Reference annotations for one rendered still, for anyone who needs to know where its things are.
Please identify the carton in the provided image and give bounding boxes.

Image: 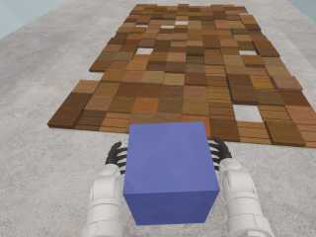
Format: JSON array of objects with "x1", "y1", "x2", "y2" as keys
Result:
[{"x1": 122, "y1": 121, "x2": 220, "y2": 226}]

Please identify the robot left forearm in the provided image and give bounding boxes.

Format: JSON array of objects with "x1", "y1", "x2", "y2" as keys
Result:
[{"x1": 81, "y1": 164, "x2": 122, "y2": 237}]

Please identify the robot right forearm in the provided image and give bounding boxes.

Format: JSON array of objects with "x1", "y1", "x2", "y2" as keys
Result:
[{"x1": 218, "y1": 158, "x2": 275, "y2": 237}]

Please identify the robot left hand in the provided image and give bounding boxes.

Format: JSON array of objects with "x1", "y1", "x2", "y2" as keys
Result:
[{"x1": 105, "y1": 141, "x2": 127, "y2": 175}]

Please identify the robot right hand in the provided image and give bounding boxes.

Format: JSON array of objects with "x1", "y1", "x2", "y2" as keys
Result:
[{"x1": 208, "y1": 136, "x2": 232, "y2": 171}]

